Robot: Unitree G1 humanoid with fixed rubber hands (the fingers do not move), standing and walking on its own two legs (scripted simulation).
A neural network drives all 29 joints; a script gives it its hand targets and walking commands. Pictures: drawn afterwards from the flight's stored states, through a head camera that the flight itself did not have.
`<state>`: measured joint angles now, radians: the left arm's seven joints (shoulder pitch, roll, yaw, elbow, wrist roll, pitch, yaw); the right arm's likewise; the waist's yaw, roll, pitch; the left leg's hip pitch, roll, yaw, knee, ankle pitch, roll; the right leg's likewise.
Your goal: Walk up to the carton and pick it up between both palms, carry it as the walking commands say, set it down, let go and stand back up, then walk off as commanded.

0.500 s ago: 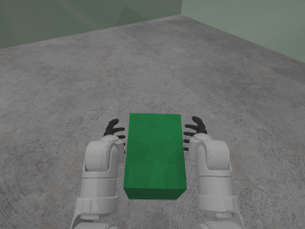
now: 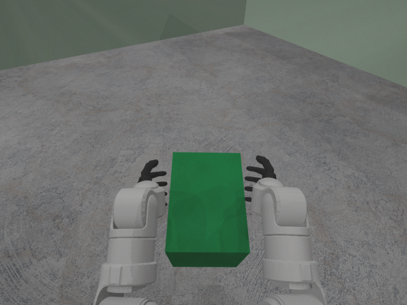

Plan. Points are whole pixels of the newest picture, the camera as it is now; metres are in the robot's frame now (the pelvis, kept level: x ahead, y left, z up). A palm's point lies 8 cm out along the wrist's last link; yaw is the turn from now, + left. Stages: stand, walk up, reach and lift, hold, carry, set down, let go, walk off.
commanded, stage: carry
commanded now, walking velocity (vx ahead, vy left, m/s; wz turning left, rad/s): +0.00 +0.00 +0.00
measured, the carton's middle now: (205, 211) +0.34 +0.00 +0.01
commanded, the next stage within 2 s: none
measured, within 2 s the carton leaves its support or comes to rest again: neither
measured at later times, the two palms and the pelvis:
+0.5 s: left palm (146, 195) +0.30 +0.12 +0.11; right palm (267, 191) +0.31 -0.11 +0.11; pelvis +0.00 +0.00 +0.00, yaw +0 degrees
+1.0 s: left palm (146, 197) +0.30 +0.12 +0.11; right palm (267, 192) +0.31 -0.11 +0.11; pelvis -0.01 +0.00 +0.00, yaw +0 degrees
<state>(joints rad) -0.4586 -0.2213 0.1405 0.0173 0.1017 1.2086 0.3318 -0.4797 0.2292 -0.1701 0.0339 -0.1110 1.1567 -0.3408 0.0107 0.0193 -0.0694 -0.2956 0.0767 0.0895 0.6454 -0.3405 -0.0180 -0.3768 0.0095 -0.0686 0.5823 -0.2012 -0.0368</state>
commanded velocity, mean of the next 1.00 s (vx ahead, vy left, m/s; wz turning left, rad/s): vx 0.00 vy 0.00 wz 0.00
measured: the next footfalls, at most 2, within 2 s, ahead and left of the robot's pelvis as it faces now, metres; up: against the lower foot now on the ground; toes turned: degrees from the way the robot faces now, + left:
none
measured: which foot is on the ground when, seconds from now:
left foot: down 0.00-1.00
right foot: down 0.00-1.00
